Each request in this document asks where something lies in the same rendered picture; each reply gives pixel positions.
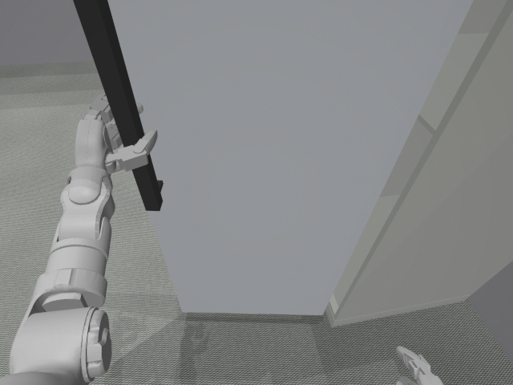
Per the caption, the robot left forearm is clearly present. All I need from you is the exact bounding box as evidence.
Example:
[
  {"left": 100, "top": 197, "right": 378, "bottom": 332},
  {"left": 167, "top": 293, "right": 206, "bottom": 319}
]
[{"left": 9, "top": 166, "right": 115, "bottom": 375}]

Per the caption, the robot left hand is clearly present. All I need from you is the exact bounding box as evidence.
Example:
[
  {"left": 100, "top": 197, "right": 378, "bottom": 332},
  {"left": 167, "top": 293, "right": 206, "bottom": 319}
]
[{"left": 74, "top": 93, "right": 158, "bottom": 176}]

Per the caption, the robot right hand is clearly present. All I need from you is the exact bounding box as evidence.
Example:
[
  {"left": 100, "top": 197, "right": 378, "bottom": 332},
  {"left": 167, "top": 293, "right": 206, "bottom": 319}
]
[{"left": 396, "top": 346, "right": 444, "bottom": 385}]

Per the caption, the fridge door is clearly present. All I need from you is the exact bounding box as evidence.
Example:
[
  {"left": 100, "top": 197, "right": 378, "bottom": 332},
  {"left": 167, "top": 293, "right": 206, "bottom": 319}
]
[{"left": 107, "top": 0, "right": 474, "bottom": 315}]

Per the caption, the handle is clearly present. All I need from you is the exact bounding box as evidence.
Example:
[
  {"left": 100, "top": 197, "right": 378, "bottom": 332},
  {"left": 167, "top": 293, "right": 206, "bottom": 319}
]
[{"left": 73, "top": 0, "right": 164, "bottom": 211}]

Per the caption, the left robot upper arm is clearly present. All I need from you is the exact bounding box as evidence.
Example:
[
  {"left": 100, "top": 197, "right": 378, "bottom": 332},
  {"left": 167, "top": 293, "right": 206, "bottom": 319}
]
[{"left": 0, "top": 306, "right": 112, "bottom": 385}]

